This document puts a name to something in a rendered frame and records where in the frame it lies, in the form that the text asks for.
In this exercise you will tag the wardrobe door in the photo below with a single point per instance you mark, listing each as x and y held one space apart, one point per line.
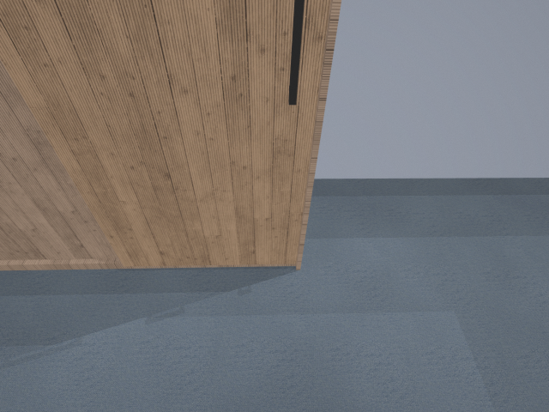
172 119
42 213

